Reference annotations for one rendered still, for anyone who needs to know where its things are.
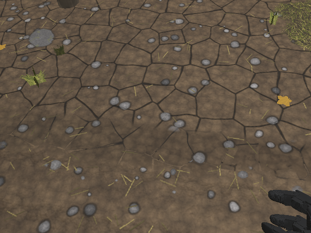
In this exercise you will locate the robot right hand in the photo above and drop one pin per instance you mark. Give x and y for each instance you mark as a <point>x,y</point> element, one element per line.
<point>294,224</point>

